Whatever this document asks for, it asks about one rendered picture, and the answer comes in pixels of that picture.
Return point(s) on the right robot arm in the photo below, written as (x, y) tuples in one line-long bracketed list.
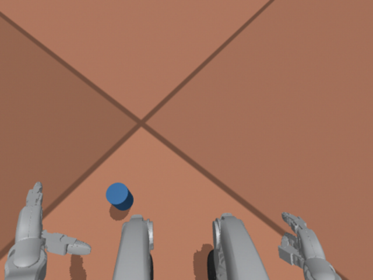
[(319, 269)]

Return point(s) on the left robot hand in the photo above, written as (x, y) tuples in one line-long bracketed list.
[(30, 225)]

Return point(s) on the can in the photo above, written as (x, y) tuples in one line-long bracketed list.
[(119, 196)]

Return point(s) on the left robot arm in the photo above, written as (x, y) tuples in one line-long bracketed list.
[(27, 260)]

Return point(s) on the right robot hand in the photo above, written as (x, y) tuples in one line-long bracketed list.
[(295, 250)]

